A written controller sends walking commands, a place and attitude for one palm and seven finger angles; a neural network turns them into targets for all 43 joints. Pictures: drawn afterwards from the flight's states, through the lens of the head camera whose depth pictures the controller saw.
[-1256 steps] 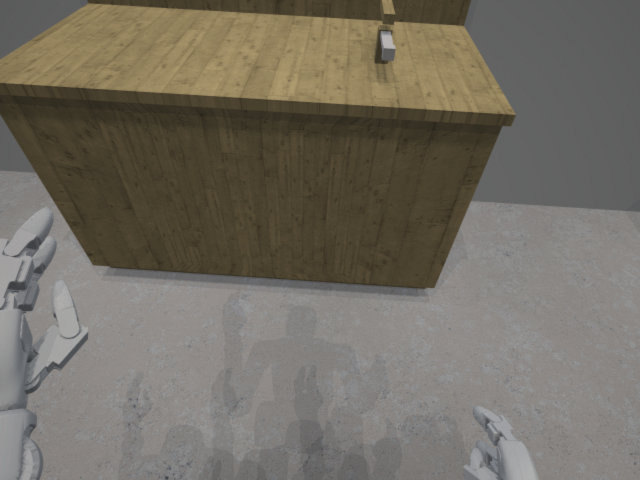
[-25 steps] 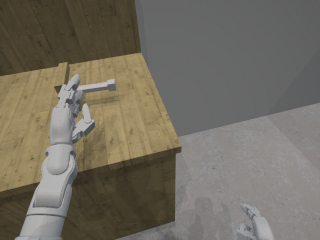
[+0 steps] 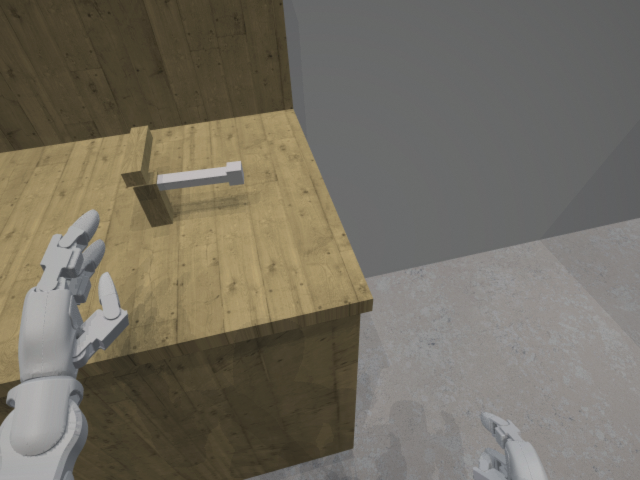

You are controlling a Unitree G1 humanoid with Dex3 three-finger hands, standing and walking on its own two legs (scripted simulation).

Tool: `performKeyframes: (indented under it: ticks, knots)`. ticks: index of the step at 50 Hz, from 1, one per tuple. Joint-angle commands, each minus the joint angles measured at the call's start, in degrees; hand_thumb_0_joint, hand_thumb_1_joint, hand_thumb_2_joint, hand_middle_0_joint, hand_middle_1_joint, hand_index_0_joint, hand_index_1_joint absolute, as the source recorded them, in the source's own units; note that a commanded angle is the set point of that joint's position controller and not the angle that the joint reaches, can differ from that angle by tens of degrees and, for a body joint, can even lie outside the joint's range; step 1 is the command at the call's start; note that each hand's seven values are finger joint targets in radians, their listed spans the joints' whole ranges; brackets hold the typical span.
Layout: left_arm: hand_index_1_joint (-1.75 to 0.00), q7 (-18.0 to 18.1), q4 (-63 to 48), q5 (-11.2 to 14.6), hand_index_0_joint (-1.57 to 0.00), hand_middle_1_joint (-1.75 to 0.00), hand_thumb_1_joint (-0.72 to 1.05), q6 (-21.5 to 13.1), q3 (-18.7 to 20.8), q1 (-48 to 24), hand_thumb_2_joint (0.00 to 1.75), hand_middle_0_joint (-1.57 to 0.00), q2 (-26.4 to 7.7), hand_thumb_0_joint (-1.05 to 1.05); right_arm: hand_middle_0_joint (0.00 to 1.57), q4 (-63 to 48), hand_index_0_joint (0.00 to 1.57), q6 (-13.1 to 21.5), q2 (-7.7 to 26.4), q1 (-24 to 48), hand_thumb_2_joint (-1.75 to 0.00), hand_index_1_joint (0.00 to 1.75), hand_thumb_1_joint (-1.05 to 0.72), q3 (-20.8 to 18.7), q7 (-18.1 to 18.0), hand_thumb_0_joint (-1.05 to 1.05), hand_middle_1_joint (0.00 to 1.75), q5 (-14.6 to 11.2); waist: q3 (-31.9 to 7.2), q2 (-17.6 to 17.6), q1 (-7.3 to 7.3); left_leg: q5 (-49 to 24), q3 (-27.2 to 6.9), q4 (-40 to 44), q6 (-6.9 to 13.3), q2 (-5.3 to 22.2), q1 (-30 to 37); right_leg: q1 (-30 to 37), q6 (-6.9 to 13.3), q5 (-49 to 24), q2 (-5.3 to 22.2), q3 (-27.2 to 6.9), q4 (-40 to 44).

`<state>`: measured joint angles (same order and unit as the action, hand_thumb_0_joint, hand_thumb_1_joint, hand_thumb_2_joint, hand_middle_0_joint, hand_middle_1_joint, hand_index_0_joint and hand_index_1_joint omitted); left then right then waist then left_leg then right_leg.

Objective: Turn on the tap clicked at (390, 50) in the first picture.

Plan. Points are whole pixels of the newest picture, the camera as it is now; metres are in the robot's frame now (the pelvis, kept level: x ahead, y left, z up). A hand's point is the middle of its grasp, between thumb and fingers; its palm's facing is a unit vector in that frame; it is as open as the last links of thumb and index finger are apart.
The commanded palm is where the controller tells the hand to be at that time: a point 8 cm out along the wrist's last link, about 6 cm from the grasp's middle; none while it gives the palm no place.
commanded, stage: draw the hand back beside the body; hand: left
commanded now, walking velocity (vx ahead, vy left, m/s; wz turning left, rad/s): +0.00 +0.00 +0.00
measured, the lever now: (235, 173) +0.54 +0.21 +0.11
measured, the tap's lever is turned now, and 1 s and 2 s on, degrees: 85 85 85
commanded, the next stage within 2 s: step back with the hand held close in 0.38 s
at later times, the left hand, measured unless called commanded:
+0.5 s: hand (109, 337) +0.20 +0.24 +0.15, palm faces +0.43 -0.84 -0.35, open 7.5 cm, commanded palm +0.16 +0.27 +0.17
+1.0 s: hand (78, 375) +0.16 +0.25 +0.14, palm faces +0.37 -0.81 -0.47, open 7.4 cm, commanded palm +0.11 +0.29 +0.17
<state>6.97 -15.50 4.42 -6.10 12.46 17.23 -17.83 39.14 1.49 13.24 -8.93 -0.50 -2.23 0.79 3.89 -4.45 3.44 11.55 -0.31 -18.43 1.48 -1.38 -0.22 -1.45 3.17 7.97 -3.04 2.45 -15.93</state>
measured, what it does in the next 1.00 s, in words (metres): stands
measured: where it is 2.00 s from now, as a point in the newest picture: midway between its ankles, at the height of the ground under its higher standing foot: outside the picture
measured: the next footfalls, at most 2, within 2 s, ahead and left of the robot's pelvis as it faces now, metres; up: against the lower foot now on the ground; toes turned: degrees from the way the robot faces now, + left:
right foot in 1.88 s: -0.24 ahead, -0.04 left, +0.00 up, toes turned -3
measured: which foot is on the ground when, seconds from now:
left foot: down 0.00-1.00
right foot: down 0.00-1.00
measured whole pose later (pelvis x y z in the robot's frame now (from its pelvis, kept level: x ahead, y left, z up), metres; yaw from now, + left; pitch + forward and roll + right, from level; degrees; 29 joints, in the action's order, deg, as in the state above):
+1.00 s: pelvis -0.05 +0.01 -0.01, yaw +0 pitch +0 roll -1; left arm 8.7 -25.4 2.4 -7.0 17.4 28.9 -21.1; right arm 32.4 -1.3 14.3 -10.3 -2.4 -4.6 -0.5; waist 1.3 -4.1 1.0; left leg 11.4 0.4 -28.2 2.5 -2.0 -16.9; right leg -17.6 2.1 7.1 -2.2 2.5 -24.4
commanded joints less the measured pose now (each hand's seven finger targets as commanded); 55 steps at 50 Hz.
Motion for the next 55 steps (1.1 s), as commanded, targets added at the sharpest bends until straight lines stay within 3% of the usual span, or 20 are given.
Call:
performKeyframes:
  ticks: [1,4,5,9,15,18,24,25,26,27,28,30,33,38,39,40,48,53,54,55]
  knots:
    - [-0.3,0.8,-15.6,-0.2,-0.2,-0.3,0.9,-4.0,7.6,-4.1,0.9,-0.2,-10.8,0.0,0.2,-9.7,0.2,3.9,5.6,8.1,-0.9,0.3,-0.9,-1.9,-0.2,0.0,0.3,-0.2,-6.8,-0.1,0.03,-10.2,-1.2,2.6,-1.0,1.2,-2.8,2.2,-1.2,-4.3,2.0,-2.5,1.9]
    - [-0.3,1.0,-16.3,-0.2,-0.2,-0.3,0.9,-3.7,9.9,0.2,0.9,-0.2,-12.2,0.0,0.2,-9.8,0.2,4.2,6.0,7.6,-0.9,0.3,-0.9,-2.1,-0.2,0.0,0.3,0.0,-5.8,0.7,0.23,-11.3,-1.3,2.1,-1.1,1.2,-3.5,2.1,-1.2,-5.5,1.9,-2.6,1.9]
    - [-0.3,0.8,-16.6,-0.1,-0.2,-0.3,0.9,-3.6,8.6,1.7,0.9,-0.2,-10.6,0.0,0.2,-10.0,0.2,4.2,5.6,7.7,-0.9,0.3,-0.9,-2.1,-0.2,0.0,0.3,-0.2,-5.1,1.3,-0.1,-10.8,-1.0,2.1,-0.9,1.5,-3.5,1.4,-1.3,-4.9,2.1,-2.6,1.8]
    - [-0.3,1.3,-17.1,-0.5,-0.2,-0.3,0.9,-3.8,8.3,-3.1,0.9,-0.2,-11.5,0.0,0.2,-9.4,0.2,5.1,6.0,7.7,-0.9,0.3,-0.9,-2.2,-0.7,0.0,0.3,-0.1,-4.4,1.0,-0.69,-8.2,-1.0,2.0,-0.5,1.2,-2.8,-0.5,-1.4,-2.5,2.0,-2.7,2.5]
    - [-0.3,1.4,-15.6,-0.6,-0.2,-0.3,0.9,-3.9,7.4,-2.9,0.9,-0.2,-10.1,0.0,0.2,-9.1,0.2,5.7,5.3,7.9,-0.9,0.3,-0.9,-1.7,-0.8,0.0,0.3,-0.2,-4.1,0.0,-0.44,-6.2,-1.3,2.4,-0.4,0.9,-3.5,-0.2,-1.3,-0.4,2.4,-2.6,2.3]
    - [-0.3,1.6,-15.8,-0.4,-0.2,-0.3,0.9,-3.9,8.7,-1.7,0.9,-0.2,-11.4,0.0,0.2,-9.2,0.2,5.8,5.6,7.9,-0.9,0.3,-0.9,-1.9,-0.9,0.0,0.3,0.1,-5.7,2.5,0.11,-7.8,-1.1,1.9,-0.1,0.9,-3.6,1.4,-1.4,-2.3,2.5,-2.8,2.0]
    - [-0.3,1.5,-16.0,-0.4,-0.2,-0.3,0.9,-3.8,9.8,-1.4,0.9,-0.2,-12.4,0.0,0.2,-9.3,0.2,5.7,5.7,8.2,-0.9,0.3,-0.9,-2.0,-0.8,0.0,0.3,0.0,-5.5,0.7,0.15,-7.1,-0.8,1.8,-0.2,1.0,-3.7,1.1,-1.5,-1.7,2.6,-3.2,2.4]
    - [-0.3,1.4,-17.6,-0.4,-0.2,-0.3,0.9,-4.1,8.1,-2.8,0.9,-0.2,-10.9,0.0,0.2,-9.6,0.2,5.9,5.3,8.3,-0.9,0.3,-0.9,-1.7,-0.8,0.0,0.3,0.1,-5.8,2.2,-0.1,-7.5,-0.9,1.8,-0.1,0.9,-3.6,1.3,-1.6,-2.1,2.7,-3.0,2.1]
    - [-0.3,1.4,-19.8,-0.5,-0.2,-0.3,0.9,-5.5,16.4,-5.3,0.9,-0.2,-18.7,0.0,0.2,-12.7,0.2,4.8,7.0,8.1,-0.9,0.3,-0.9,-2.1,-1.0,0.0,0.3,-1.1,-1.9,2.6,-0.91,-4.2,-2.8,-0.8,1.2,2.2,-8.6,-6.1,-2.1,-3.1,5.4,-8.1,3.8]
    - [-0.3,0.6,-15.1,-0.8,-0.2,-0.3,0.9,-5.2,12.0,0.3,0.9,-0.2,-12.9,0.0,0.2,-11.6,0.2,3.9,5.9,7.3,-0.9,0.3,-0.9,-2.0,-1.0,0.0,0.3,-0.9,-2.5,4.5,-1.54,-4.1,-3.7,-2.6,1.1,2.3,-8.6,-7.6,-2.0,-2.4,7.3,-8.6,4.1]
    - [-0.3,0.3,-15.1,-1.2,-0.2,-0.3,0.9,-5.0,10.5,3.0,0.9,-0.2,-11.2,0.0,0.2,-12.4,0.2,3.3,5.8,6.4,-0.9,0.3,-0.9,-2.2,-0.8,0.0,0.3,-0.9,-4.8,4.9,-1.77,-4.8,-3.3,-4.0,1.0,2.5,-7.9,-8.6,-2.0,-2.1,8.2,-9.2,4.0]
    - [-0.3,0.3,-16.5,-1.4,-0.2,-0.3,0.9,-5.2,10.0,4.7,0.9,-0.2,-11.0,0.0,0.2,-13.2,0.2,2.5,6.0,5.9,-0.9,0.3,-0.9,-2.5,-0.8,0.0,0.3,-0.9,-7.9,1.5,-2.13,-6.6,-2.7,-4.7,0.8,2.8,-7.6,-8.5,-1.8,-3.7,8.8,-8.8,2.3]
    - [-0.3,1.0,-17.6,-1.4,-0.2,-0.3,0.9,-4.6,10.6,7.6,0.9,-0.2,-11.6,0.0,0.2,-14.2,0.2,1.6,6.4,4.5,-0.9,0.3,-0.9,-3.2,-1.3,0.0,0.3,-1.1,-12.1,3.7,-2.36,-10.1,-2.4,-5.6,0.7,3.2,-7.8,-7.6,-2.3,-8.0,8.8,-7.4,-0.2]
    - [-0.3,1.8,-20.9,-1.6,-0.2,-0.3,0.9,-4.3,12.5,8.3,0.9,-0.2,-13.8,0.0,0.2,-15.4,0.2,0.5,6.7,4.6,-0.9,0.3,-0.9,-3.8,-2.1,0.0,0.3,-1.3,-13.9,3.5,-2.35,-15.3,-3.5,-5.8,0.7,4.3,-9.2,-8.0,-2.7,-11.9,7.9,-6.0,-4.4]
    - [-0.3,2.0,-22.3,-1.7,-0.2,-0.3,0.9,-4.4,13.8,7.9,0.9,-0.2,-15.5,0.0,0.2,-15.4,0.2,0.5,7.1,5.0,-0.9,0.3,-0.9,-3.8,-2.3,0.0,0.3,-1.2,-14.1,1.2,-2.21,-16.2,-4.0,-5.1,0.6,4.5,-9.6,-8.1,-2.7,-11.5,7.3,-5.7,-5.4]
    - [-0.3,2.1,-22.0,-1.7,-0.2,-0.3,0.9,-4.3,12.7,8.8,0.9,-0.2,-13.9,0.0,0.2,-15.6,0.2,0.4,6.7,5.0,-0.9,0.3,-0.9,-3.7,-2.5,0.0,0.3,-1.3,-13.9,0.6,-2.17,-16.2,-4.6,-4.7,0.8,5.1,-10.7,-7.9,-3.0,-10.5,6.8,-5.4,-6.3]
    - [-0.3,3.0,-20.8,-2.3,-0.2,-0.3,0.9,-4.3,12.1,9.5,0.9,-0.2,-13.0,0.0,0.2,-15.8,0.2,0.2,7.1,3.7,-0.9,0.3,-0.9,-3.9,-2.7,0.0,0.3,-1.4,-9.9,5.0,-2.68,3.7,-5.2,-5.0,1.8,4.3,-19.3,-11.3,-2.6,3.7,7.4,-8.3,-3.1]
    - [-0.3,3.9,-22.1,-2.8,-0.2,-0.3,0.9,-5.3,11.4,7.8,0.9,-0.2,-13.0,0.0,0.2,-15.5,0.2,0.6,7.3,2.8,-0.9,0.3,-0.9,-3.5,-2.8,0.0,0.3,-1.4,-8.2,4.4,-3.31,12.6,-6.2,-6.5,2.1,4.4,-20.2,-17.0,-2.1,14.8,8.2,-8.8,-0.9]
    - [-0.3,4.1,-22.9,-3.0,-0.2,-0.3,0.9,-5.5,12.7,7.5,0.9,-0.2,-14.5,0.0,0.2,-15.2,0.2,0.7,7.8,3.2,-0.9,0.3,-0.9,-3.5,-3.0,0.0,0.3,-1.3,-8.7,2.6,-3.34,13.4,-7.1,-5.2,2.3,4.9,-20.9,-16.3,-2.2,14.6,7.3,-8.3,-2.0]
    - [-0.3,4.2,-23.2,-3.1,-0.2,-0.3,0.9,-5.7,11.6,7.7,0.9,-0.2,-12.9,0.0,0.2,-15.4,0.2,0.8,7.4,3.3,-0.9,0.3,-0.9,-3.2,-3.1,0.0,0.3,-1.3,-8.7,1.3,-3.29,15.5,-8.8,-2.8,2.7,6.1,-23.4,-14.2,-2.6,13.8,6.2,-7.2,-4.3]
